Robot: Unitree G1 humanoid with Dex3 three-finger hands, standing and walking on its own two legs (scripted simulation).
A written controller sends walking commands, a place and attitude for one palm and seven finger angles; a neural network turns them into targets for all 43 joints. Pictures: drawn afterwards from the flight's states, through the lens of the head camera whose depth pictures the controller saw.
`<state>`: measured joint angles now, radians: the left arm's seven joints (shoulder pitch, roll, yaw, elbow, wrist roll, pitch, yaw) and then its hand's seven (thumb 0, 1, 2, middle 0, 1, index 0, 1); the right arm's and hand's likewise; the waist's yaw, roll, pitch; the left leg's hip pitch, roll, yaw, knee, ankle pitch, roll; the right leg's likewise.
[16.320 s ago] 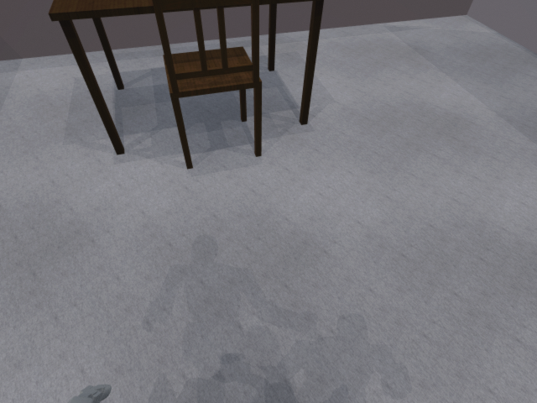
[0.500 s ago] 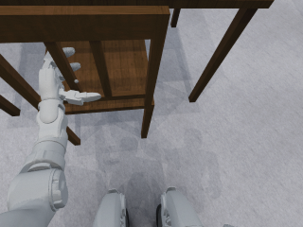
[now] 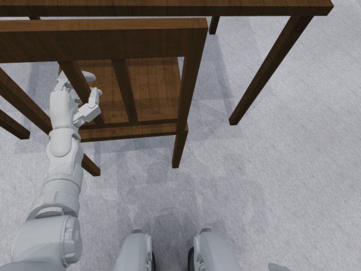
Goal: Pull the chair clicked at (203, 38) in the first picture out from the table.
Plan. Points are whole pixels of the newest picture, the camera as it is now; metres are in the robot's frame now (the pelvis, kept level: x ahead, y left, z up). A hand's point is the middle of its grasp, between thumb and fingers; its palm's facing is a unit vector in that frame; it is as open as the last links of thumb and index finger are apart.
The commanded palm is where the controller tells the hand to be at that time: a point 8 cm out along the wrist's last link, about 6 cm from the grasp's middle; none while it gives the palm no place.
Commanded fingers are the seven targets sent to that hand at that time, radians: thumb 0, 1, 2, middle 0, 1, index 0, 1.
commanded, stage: hook a spindle and tug to test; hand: left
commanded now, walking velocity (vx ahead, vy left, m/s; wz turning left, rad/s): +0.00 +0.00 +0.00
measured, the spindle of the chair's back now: (86, 95) +0.50 +0.20 +0.00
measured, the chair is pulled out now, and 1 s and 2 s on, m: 0.00 0.05 0.19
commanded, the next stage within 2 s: step backward, pulling the chair out in 0.50 s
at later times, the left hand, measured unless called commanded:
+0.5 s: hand (98, 115) +0.44 +0.16 +0.01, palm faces +0.10 -1.00 -0.01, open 5.8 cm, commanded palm +0.40 +0.20 +0.01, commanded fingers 0.00 0.90 0.90 -0.50 -1.45 -0.50 -1.45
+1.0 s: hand (102, 120) +0.42 +0.15 +0.03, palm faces +0.03 -0.99 -0.14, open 5.5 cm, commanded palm +0.40 +0.20 +0.03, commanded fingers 0.00 0.90 0.90 -0.50 -1.45 -0.50 -1.45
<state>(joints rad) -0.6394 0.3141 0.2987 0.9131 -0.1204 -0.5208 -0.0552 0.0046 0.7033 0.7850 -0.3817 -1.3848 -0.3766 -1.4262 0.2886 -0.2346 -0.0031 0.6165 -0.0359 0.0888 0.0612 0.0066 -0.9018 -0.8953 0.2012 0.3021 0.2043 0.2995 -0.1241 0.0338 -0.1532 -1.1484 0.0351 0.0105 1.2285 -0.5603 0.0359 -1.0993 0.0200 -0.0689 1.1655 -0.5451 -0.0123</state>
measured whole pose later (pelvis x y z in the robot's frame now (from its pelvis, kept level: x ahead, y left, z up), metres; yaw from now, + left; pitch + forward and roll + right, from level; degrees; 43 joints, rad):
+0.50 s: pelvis +0.01 +0.00 +0.01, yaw +0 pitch +27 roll -3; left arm -0.46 0.24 0.24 0.72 -0.13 -0.50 -0.03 0.01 0.72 0.74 -0.35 -1.38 -0.35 -1.42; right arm 0.28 -0.23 -0.01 0.59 -0.03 0.07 0.07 0.01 -0.90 -0.90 0.20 0.30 0.20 0.30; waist -0.10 0.03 -0.16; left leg -1.10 0.03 0.02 1.20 -0.57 0.04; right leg -1.06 0.02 -0.05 1.14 -0.55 -0.01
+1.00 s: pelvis +0.02 +0.01 +0.09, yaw +0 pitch +14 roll -2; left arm -0.53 0.24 0.11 1.00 -0.04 -0.23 0.08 0.06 0.70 0.74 -0.28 -1.13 -0.47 -1.44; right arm 0.29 -0.24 -0.01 0.62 0.03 0.13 -0.08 0.01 -0.90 -0.90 0.20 0.30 0.21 0.30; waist -0.10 0.01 -0.01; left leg -0.55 0.01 0.06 0.64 -0.34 0.05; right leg -0.54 0.01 -0.03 0.63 -0.28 0.01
